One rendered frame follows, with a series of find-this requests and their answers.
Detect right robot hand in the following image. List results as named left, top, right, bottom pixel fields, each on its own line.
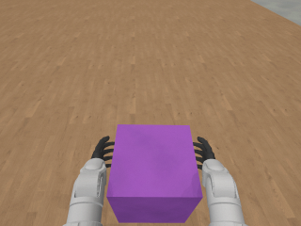
left=193, top=137, right=215, bottom=170

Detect carton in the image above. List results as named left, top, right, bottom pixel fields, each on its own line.
left=106, top=124, right=203, bottom=223

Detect robot right forearm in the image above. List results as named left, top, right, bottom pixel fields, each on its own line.
left=201, top=158, right=248, bottom=226

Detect robot left forearm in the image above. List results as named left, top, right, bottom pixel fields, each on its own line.
left=63, top=158, right=107, bottom=226

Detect left robot hand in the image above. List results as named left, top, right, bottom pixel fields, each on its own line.
left=90, top=136, right=115, bottom=168

